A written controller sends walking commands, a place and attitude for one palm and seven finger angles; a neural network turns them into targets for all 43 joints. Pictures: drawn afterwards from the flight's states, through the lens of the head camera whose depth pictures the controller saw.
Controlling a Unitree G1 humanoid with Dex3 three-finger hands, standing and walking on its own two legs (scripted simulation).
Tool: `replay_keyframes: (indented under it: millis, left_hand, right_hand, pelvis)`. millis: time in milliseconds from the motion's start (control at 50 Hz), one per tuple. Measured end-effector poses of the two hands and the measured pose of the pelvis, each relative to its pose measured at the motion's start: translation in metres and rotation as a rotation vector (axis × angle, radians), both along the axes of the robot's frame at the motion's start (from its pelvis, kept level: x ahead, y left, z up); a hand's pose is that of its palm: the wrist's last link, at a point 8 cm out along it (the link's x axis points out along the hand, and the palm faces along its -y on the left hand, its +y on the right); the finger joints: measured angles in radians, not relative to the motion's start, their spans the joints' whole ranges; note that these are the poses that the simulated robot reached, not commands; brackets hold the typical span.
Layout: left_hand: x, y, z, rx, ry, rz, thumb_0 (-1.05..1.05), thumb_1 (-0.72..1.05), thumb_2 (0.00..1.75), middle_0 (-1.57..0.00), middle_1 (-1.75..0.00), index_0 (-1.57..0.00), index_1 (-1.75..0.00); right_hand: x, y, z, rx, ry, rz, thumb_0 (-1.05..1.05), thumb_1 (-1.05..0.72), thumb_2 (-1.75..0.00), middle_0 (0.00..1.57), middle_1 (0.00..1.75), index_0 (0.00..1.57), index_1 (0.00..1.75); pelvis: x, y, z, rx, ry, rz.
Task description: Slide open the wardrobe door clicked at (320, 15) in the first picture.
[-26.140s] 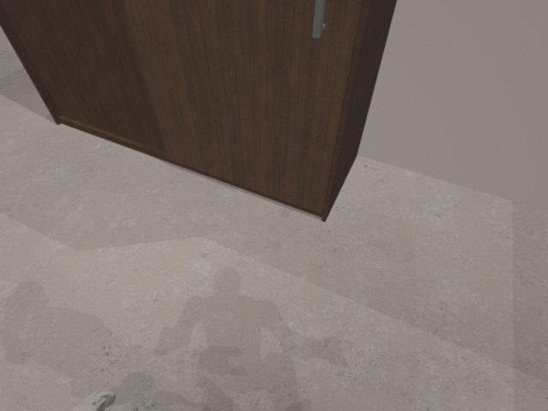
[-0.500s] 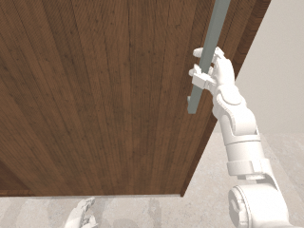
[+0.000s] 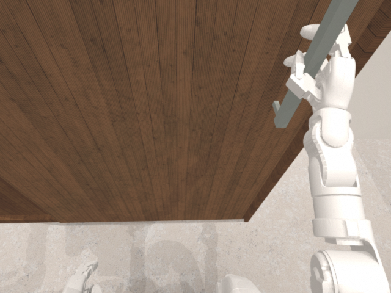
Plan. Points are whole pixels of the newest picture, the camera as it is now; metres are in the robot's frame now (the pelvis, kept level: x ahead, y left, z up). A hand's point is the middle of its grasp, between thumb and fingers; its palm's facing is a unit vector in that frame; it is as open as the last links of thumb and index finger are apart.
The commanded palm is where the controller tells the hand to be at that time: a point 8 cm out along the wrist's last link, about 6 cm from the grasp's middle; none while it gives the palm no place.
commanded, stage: step sideways, sliding the door along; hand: right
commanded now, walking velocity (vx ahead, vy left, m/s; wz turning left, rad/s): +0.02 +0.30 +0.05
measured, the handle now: (311, 48) +0.46 -0.17 +0.25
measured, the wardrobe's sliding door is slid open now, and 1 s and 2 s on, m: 0.03 0.29 0.43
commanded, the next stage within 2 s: stop walking and hold the door there in 1.68 s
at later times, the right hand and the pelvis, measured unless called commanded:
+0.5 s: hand (253, 74) +0.42 -0.08 +0.22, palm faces +0.34 +0.93 -0.12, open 6.5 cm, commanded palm +0.39 -0.05 +0.22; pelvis +0.06 +0.13 -0.02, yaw -5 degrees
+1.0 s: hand (132, 74) +0.41 +0.12 +0.22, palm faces +0.15 +0.99 -0.07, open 6.6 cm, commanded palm +0.39 +0.10 +0.22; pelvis +0.07 +0.24 -0.01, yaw -2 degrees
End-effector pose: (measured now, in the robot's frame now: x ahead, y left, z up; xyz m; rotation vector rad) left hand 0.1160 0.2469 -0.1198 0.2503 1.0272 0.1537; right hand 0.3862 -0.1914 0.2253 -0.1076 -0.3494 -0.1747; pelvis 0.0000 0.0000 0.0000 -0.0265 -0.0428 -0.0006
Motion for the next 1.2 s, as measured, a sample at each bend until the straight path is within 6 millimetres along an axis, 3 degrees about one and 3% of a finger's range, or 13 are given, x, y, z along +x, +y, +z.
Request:
replay_keyframes:
  millis: [100,180,320,440,520,620,780,900,1000,1100,1200]
  left_hand:
    - [0.053,0.002,0.006,0.002,-0.107,-0.052,0.01,0.91,0.90,-0.20,-0.30,-0.20,-0.30]
    - [0.092,-0.009,0.015,-0.074,-0.175,-0.091,0.01,0.91,0.90,-0.20,-0.30,-0.19,-0.30]
    - [0.137,-0.017,0.033,-0.156,-0.215,-0.232,0.01,0.91,0.90,-0.20,-0.30,-0.20,-0.30]
    - [0.178,0.011,0.024,-0.220,-0.292,-0.303,0.01,0.90,0.90,-0.21,-0.30,-0.20,-0.30]
    - [0.199,0.050,0.014,-0.182,-0.328,-0.263,0.01,0.90,0.90,-0.21,-0.30,-0.20,-0.30]
    - [0.190,0.094,0.023,-0.087,-0.282,-0.199,0.01,0.91,0.90,-0.20,-0.30,-0.20,-0.30]
    - [0.165,0.133,0.038,-0.114,-0.231,-0.232,0.01,0.91,0.90,-0.20,-0.30,-0.19,-0.30]
    - [0.181,0.154,0.019,-0.206,-0.310,-0.234,0.01,0.91,0.90,-0.20,-0.30,-0.20,-0.30]
    - [0.185,0.178,0.019,-0.198,-0.331,-0.178,0.01,0.91,0.90,-0.20,-0.30,-0.20,-0.30]
    - [0.163,0.207,0.027,-0.128,-0.322,-0.103,0.01,0.91,0.90,-0.20,-0.30,-0.20,-0.30]
    - [0.119,0.238,0.031,-0.124,-0.246,-0.071,0.01,0.91,0.90,-0.20,-0.30,-0.20,-0.30]
  right_hand:
    - [0.003,0.002,-0.004,-0.006,-0.071,0.014,-0.05,-0.73,-0.85,0.45,1.40,0.21,1.33]
    - [0.004,0.008,-0.005,0.000,-0.083,0.017,-0.05,-0.73,-0.85,0.45,1.40,0.21,1.31]
    - [0.003,0.028,-0.005,-0.003,-0.081,-0.008,-0.05,-0.72,-0.85,0.45,1.40,0.22,1.30]
    - [0.001,0.054,-0.006,-0.057,-0.103,-0.104,-0.07,-0.70,-0.85,0.45,1.40,0.22,1.27]
    - [0.001,0.075,-0.006,-0.067,-0.110,-0.146,-0.08,-0.70,-0.85,0.45,1.40,0.22,1.23]
    - [0.001,0.105,-0.008,-0.021,-0.142,-0.069,-0.05,-0.72,-0.82,0.45,1.40,0.22,1.22]
    - [-0.001,0.164,-0.008,0.002,-0.135,-0.007,-0.04,-0.74,-0.80,0.45,1.40,0.21,1.22]
    - [-0.002,0.215,-0.009,-0.038,-0.162,-0.018,-0.06,-0.74,-0.80,0.45,1.40,0.18,1.21]
    - [-0.003,0.259,-0.009,-0.024,-0.150,0.053,-0.05,-0.75,-0.80,0.45,1.40,0.16,1.25]
    - [0.000,0.295,-0.010,-0.020,-0.183,0.182,-0.05,-0.72,-0.77,0.45,1.40,0.16,1.28]
    - [-0.002,0.323,-0.008,-0.044,-0.157,0.229,-0.04,-0.68,-0.74,0.44,1.40,0.18,1.26]
  pelvis:
    - [0.009,0.006,-0.012,0.011,0.017,0.003]
    - [0.011,0.020,-0.008,0.031,-0.016,0.010]
    - [0.031,0.065,0.004,0.098,-0.031,-0.012]
    - [0.060,0.122,-0.014,0.073,-0.042,-0.054]
    - [0.064,0.132,-0.017,0.078,-0.015,-0.087]
    - [0.064,0.141,-0.009,0.064,-0.017,-0.053]
    - [0.074,0.183,0.007,0.094,-0.033,-0.039]
    - [0.081,0.230,-0.015,0.059,-0.040,-0.041]
    - [0.066,0.242,-0.008,0.024,-0.002,-0.039]
    - [0.052,0.251,-0.010,0.019,0.022,-0.017]
    - [0.039,0.277,0.001,0.048,-0.007,0.031]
